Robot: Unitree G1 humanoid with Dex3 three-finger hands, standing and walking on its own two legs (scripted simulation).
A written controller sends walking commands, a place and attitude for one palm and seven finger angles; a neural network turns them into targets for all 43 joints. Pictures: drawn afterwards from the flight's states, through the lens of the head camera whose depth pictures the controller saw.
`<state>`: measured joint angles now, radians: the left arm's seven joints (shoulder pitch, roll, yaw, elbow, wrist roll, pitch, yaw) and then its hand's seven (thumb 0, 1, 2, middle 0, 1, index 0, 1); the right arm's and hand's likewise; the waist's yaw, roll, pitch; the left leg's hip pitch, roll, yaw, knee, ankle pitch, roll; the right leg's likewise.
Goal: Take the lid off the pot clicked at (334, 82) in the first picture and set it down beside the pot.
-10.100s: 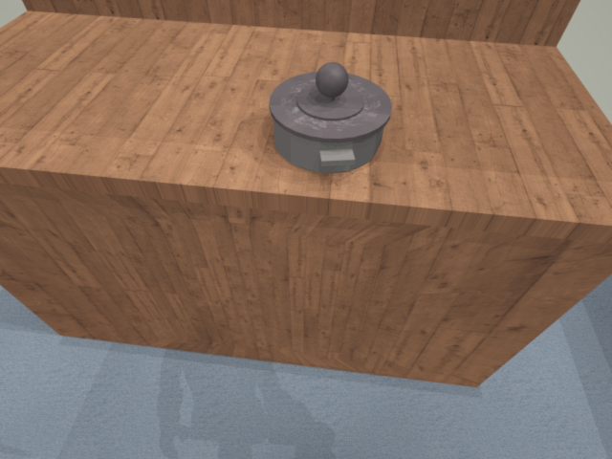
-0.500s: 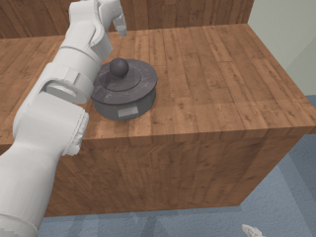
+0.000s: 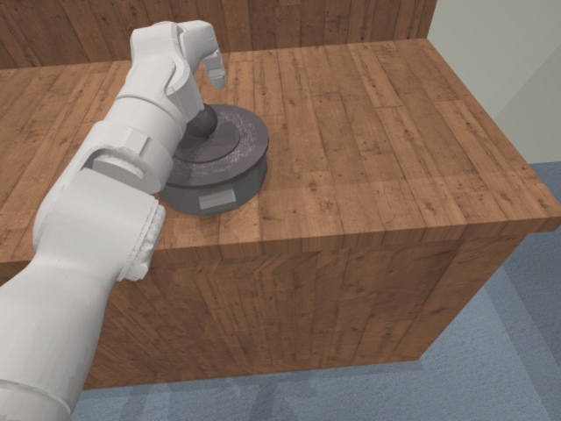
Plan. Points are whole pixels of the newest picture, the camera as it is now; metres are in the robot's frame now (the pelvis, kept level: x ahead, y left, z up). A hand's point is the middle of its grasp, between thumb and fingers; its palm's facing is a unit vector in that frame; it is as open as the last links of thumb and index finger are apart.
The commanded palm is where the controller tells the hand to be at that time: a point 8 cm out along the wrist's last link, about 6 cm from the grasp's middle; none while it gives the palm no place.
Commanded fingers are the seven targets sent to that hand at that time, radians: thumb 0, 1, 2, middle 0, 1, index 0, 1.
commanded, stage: lower the open fingers around the knob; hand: left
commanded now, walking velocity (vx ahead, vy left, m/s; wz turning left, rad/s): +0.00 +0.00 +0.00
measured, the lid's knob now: (200, 120) +0.52 +0.10 +0.17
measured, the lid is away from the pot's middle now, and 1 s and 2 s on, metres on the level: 0.00 0.00 0.00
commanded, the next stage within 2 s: close the fingers and squeeze the knob in 0.80 s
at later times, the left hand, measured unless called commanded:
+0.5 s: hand (197, 114) +0.49 +0.10 +0.20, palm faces -0.37 -0.09 -0.93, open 10.3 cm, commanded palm +0.48 +0.11 +0.25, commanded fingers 0.00 -0.45 1.74 -0.86 -0.08 -0.86 -0.08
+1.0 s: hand (203, 116) +0.49 +0.09 +0.19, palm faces -0.38 -0.10 -0.92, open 10.3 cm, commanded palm +0.49 +0.11 +0.25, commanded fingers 0.00 -0.10 0.99 -0.50 -0.72 -0.50 -0.72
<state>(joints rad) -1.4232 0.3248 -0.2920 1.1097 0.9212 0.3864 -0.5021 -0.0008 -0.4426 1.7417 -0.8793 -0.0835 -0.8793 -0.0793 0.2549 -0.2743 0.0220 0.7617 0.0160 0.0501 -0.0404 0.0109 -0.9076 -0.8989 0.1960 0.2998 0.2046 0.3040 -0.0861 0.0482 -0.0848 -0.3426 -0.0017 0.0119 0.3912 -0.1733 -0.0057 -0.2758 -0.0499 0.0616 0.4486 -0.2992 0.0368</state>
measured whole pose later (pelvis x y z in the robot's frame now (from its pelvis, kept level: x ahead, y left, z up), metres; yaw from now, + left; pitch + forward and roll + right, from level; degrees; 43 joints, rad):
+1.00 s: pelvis +0.00 +0.00 +0.00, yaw +0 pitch +9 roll +1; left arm -1.38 0.33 -0.28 1.19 0.92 0.35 -0.47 0.00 -0.36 1.54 -0.78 -0.23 -0.79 -0.22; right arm 0.27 -0.27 0.01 0.77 0.02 0.07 -0.05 0.01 -0.91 -0.90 0.20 0.30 0.21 0.30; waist -0.12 0.04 -0.09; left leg -0.39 0.01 0.02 0.43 -0.20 -0.01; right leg -0.32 -0.04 0.07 0.47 -0.31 0.03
